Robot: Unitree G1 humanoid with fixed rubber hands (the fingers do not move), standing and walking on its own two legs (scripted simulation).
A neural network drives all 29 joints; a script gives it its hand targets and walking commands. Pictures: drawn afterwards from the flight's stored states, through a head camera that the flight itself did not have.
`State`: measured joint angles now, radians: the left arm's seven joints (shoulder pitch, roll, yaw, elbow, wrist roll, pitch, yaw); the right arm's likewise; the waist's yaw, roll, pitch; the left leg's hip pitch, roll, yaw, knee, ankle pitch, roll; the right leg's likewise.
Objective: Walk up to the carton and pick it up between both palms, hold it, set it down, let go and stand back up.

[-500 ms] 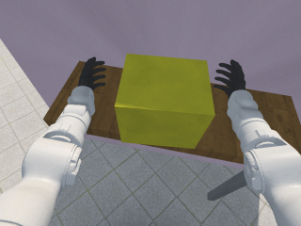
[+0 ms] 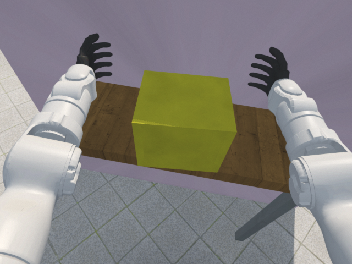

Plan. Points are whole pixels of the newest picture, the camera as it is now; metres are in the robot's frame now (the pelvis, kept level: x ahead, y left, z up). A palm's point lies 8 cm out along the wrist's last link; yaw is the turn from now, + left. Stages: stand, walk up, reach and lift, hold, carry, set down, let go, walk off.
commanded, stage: set down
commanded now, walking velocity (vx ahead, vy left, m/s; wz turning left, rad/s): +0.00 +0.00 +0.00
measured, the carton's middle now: (182, 122) +0.45 +0.00 +0.06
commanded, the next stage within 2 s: none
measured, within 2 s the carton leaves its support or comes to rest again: neither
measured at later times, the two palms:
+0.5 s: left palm (80, 108) +0.42 +0.22 +0.13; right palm (276, 119) +0.42 -0.21 +0.13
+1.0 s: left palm (70, 157) +0.33 +0.23 +0.07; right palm (269, 159) +0.34 -0.19 +0.09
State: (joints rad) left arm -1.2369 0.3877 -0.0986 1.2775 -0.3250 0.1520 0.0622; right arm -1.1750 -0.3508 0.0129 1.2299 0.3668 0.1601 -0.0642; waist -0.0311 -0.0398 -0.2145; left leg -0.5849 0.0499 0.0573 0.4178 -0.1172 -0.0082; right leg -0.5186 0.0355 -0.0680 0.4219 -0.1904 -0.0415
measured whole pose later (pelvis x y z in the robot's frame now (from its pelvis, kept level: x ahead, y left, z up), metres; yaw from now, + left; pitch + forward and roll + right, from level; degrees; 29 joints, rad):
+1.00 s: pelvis +0.00 -0.01 +0.01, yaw +0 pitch +1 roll +0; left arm -0.29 0.29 0.11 0.33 -0.17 0.31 0.00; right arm -0.31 -0.20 0.00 0.41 0.30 0.16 -0.11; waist 0.00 -0.06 -0.01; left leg -0.22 0.04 0.06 0.33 -0.12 -0.02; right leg -0.16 0.03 -0.06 0.35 -0.21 -0.05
